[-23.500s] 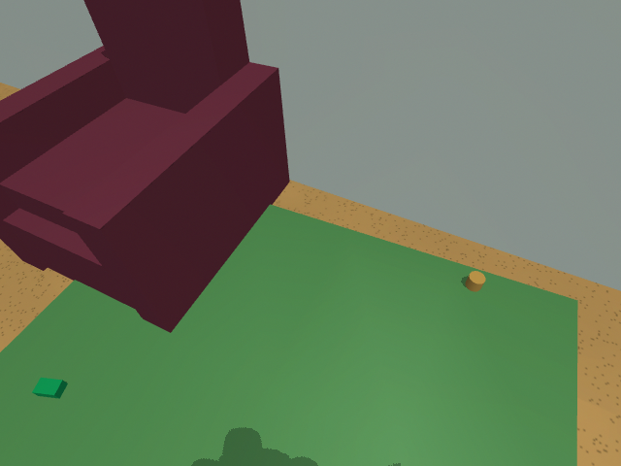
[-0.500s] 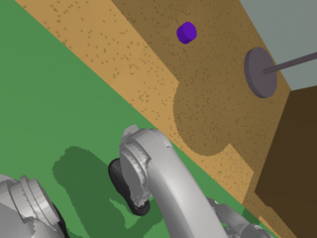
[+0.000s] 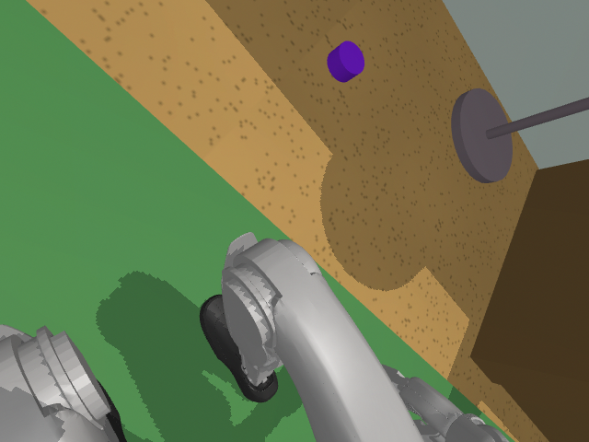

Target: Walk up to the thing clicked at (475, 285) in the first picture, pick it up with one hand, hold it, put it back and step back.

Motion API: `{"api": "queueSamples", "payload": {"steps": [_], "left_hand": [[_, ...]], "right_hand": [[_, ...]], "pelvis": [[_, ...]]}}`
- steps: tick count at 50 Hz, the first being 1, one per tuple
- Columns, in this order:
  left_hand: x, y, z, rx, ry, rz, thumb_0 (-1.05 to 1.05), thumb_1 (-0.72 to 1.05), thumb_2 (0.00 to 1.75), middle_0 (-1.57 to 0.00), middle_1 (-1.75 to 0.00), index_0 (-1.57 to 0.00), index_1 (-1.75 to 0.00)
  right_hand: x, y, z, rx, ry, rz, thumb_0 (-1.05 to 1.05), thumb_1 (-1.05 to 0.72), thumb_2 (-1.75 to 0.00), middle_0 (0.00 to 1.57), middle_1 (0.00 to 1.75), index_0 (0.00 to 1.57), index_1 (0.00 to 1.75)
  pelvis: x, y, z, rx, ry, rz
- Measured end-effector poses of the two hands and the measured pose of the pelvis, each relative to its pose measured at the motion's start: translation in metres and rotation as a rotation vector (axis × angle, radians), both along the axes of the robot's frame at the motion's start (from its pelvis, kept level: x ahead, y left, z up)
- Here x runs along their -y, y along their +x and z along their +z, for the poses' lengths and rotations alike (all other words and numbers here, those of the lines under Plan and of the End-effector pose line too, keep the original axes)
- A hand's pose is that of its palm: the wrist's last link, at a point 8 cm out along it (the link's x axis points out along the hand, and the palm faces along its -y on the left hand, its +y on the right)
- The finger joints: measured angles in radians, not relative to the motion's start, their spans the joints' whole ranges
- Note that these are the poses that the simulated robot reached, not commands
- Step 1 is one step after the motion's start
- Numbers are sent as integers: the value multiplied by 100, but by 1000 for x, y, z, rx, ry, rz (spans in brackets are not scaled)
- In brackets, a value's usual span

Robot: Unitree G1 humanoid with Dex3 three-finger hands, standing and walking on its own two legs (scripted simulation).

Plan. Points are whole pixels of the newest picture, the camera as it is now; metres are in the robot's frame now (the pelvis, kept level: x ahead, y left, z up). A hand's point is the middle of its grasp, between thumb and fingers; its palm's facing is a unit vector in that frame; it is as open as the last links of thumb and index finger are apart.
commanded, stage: settle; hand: left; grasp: from above
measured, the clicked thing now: out of the picture +0.46 +0.37 -0.29
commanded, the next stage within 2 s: lift in 1.04 s
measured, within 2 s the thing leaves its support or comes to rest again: leaves its support in 0.34 s
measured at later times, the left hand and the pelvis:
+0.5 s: hand out of the picture +0.45 +0.37 -0.24, palm faces -0.39 -0.16 -0.91, open 6.9 cm; pelvis +0.00 +0.00 +0.00, yaw +1 degrees
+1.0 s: hand out of the picture +0.45 +0.38 -0.15, palm faces -0.43 -0.13 -0.89, open 6.8 cm; pelvis +0.00 -0.01 +0.01, yaw +5 degrees
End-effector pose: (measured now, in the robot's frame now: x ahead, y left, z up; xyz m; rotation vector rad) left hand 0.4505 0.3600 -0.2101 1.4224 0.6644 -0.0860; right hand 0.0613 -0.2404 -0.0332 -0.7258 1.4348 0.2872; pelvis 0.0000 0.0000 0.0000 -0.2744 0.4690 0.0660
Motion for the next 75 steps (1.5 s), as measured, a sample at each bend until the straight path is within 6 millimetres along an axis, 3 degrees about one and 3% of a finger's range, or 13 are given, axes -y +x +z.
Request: {"api": "queueSamples", "payload": {"steps": [19, 29, 42, 52, 63, 75], "left_hand": [[-9, 2, 11, 22, -6, -6, -6, 29, 35, -68, -60, -94, -59], [-18, 8, 50, 56, 25, -8, -6, 29, 33, -70, -58, -97, -56], [-21, 1, 97, 20, 32, -22, -6, 31, 30, -71, -56, -99, -54], [-18, 1, 119, 18, 35, -33, -6, 31, 30, -71, -56, -99, -54], [-17, 0, 138, 7, 29, -40, -6, 31, 29, -70, -56, -98, -56], [-21, -30, 181, -8, -6, -30, -6, 32, 29, -69, -57, -97, -56]], "right_hand": [[1, 1, 1, 1, -13, -15, 0, -92, -90, 20, 30, 21, 30], [6, 17, -5, 44, 11, -46, 0, -92, -90, 20, 30, 21, 30], [10, 39, -21, 103, 54, -101, 0, -92, -90, 20, 30, 21, 30], [16, 34, -24, 101, 28, -154, 0, -91, -90, 20, 30, 21, 30], [23, 19, -16, 69, -22, -211, 0, -92, -90, 21, 30, 21, 30], [24, 27, 5, 81, -30, -260, 0, -92, -90, 21, 30, 21, 30]], "pelvis": [[-1, 0, 0, -5, -2, 4], [0, 3, 3, -42, 6, 15], [3, 2, 9, -83, 42, 43], [6, -1, 13, -94, 60, 56], [7, -3, 23, -112, 68, 67], [6, -5, 54, -143, 76, 93]]}}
